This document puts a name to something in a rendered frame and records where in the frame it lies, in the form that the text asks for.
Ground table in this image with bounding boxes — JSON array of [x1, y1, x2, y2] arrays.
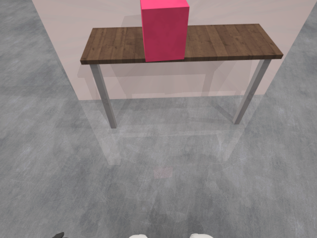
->
[[80, 24, 284, 128]]

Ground carton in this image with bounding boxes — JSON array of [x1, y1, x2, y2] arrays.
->
[[140, 0, 190, 62]]

